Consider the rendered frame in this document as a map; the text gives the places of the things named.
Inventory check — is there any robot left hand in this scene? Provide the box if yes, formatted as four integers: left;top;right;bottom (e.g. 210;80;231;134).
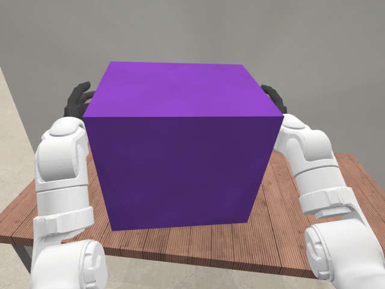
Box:
64;81;95;122

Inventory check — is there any robot right upper arm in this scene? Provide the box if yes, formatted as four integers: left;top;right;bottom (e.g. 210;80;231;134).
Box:
304;219;385;289

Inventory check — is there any robot left upper arm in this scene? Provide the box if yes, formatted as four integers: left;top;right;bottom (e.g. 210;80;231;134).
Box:
31;239;108;289

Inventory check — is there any table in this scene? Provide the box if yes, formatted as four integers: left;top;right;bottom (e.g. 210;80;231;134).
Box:
0;141;385;280

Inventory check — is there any carton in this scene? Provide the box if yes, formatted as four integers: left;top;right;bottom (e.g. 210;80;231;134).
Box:
82;61;284;231

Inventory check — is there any left robot forearm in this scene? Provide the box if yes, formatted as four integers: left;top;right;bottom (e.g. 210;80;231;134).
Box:
29;117;94;289

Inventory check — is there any right robot forearm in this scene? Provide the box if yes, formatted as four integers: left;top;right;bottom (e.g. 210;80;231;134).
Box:
274;114;385;269

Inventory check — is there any robot right hand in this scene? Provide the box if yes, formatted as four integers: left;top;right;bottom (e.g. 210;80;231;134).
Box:
261;85;287;114

